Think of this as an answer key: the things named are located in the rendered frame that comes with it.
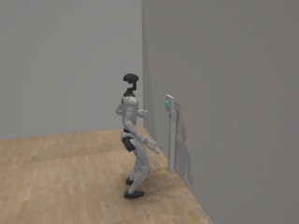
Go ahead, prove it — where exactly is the robot right upper arm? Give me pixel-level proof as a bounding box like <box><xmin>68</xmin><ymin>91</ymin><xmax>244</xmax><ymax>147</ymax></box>
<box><xmin>123</xmin><ymin>97</ymin><xmax>137</xmax><ymax>128</ymax></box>

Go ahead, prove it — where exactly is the robot right forearm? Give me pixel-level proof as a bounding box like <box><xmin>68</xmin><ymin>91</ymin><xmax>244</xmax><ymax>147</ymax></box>
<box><xmin>126</xmin><ymin>121</ymin><xmax>149</xmax><ymax>144</ymax></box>

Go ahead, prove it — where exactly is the left robot hand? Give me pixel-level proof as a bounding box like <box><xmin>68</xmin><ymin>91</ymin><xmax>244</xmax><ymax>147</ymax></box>
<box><xmin>137</xmin><ymin>109</ymin><xmax>149</xmax><ymax>119</ymax></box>

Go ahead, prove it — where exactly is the right robot hand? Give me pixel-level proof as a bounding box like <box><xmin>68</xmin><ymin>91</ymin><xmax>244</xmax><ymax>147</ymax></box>
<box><xmin>146</xmin><ymin>139</ymin><xmax>163</xmax><ymax>154</ymax></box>

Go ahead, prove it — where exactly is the humanoid robot torso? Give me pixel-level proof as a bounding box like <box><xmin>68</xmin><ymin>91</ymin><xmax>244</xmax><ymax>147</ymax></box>
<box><xmin>121</xmin><ymin>94</ymin><xmax>138</xmax><ymax>144</ymax></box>

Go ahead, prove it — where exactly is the panel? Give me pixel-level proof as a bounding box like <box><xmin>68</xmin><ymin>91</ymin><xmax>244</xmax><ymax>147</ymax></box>
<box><xmin>165</xmin><ymin>94</ymin><xmax>177</xmax><ymax>171</ymax></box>

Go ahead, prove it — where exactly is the robot left foot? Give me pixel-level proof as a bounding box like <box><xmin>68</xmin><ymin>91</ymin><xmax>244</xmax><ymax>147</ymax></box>
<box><xmin>126</xmin><ymin>177</ymin><xmax>134</xmax><ymax>185</ymax></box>

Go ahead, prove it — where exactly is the robot left upper arm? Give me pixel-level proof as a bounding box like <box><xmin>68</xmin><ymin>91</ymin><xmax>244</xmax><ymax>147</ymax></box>
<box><xmin>115</xmin><ymin>100</ymin><xmax>122</xmax><ymax>116</ymax></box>

